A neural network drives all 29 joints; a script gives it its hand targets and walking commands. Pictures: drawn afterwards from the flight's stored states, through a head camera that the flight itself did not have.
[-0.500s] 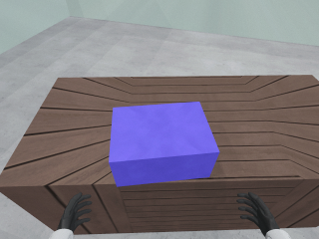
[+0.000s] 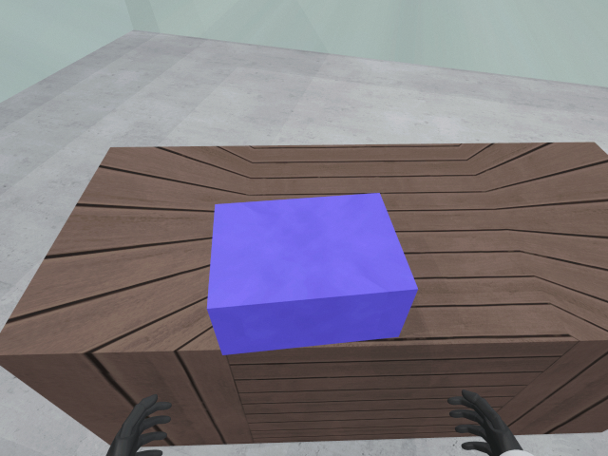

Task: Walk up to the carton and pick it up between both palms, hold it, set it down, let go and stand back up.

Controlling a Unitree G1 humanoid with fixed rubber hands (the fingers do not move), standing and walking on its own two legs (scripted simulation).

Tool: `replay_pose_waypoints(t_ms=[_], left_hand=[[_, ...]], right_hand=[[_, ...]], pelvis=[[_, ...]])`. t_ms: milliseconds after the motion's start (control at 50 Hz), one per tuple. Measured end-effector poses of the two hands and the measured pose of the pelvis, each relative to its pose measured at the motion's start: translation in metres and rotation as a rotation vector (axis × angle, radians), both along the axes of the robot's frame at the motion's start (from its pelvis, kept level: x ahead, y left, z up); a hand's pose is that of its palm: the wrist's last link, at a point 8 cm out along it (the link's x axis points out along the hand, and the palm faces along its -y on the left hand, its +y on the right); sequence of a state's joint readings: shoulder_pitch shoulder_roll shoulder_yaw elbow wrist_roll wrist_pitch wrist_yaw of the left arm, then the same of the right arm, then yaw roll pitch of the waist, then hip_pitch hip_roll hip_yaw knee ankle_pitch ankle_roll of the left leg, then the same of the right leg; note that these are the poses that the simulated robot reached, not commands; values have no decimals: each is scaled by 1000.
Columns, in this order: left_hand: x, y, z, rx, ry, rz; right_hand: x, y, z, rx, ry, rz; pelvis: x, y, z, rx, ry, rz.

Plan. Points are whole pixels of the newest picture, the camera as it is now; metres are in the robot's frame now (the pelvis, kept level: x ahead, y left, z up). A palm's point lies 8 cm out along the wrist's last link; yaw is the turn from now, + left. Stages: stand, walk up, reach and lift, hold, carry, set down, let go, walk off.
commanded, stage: stand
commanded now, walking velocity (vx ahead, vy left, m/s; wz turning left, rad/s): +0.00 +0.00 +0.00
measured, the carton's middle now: (305, 269) +0.47 +0.02 -0.07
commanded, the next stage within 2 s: none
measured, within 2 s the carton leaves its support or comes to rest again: neither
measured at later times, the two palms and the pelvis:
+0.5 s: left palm out of the picture +0.08 +0.25 -0.12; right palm out of the picture +0.14 -0.26 -0.10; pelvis -0.01 +0.00 +0.00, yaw +0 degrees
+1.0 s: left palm out of the picture +0.05 +0.26 -0.12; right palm out of the picture +0.12 -0.26 -0.11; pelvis -0.02 +0.00 +0.00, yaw +0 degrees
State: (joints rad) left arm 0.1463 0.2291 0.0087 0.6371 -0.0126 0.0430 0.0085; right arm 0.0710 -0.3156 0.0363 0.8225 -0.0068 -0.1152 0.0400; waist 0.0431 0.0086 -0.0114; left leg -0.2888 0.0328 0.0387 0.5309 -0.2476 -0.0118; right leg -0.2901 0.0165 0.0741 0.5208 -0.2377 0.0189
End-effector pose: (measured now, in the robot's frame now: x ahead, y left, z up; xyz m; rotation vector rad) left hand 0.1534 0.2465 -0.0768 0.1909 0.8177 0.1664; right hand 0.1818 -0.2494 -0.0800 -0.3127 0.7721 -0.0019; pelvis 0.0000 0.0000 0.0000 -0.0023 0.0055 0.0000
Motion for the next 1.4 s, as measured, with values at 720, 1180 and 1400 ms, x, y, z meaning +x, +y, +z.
replay_pose_waypoints(t_ms=[720, 1180, 1400], left_hand=[[-89, 8, -46, -14, 293, 55], [-103, 11, -48, -13, 315, 62], [-104, 11, -48, -13, 320, 63]], right_hand=[[-52, -13, -24, -36, 184, -77], [-66, -16, -27, -39, 212, -88], [-67, -16, -28, -40, 216, -90]], pelvis=[[-15, 0, -1, 0, -20, 0], [-22, 0, -1, 0, -30, 0], [-22, 0, -1, 0, -30, 0]])
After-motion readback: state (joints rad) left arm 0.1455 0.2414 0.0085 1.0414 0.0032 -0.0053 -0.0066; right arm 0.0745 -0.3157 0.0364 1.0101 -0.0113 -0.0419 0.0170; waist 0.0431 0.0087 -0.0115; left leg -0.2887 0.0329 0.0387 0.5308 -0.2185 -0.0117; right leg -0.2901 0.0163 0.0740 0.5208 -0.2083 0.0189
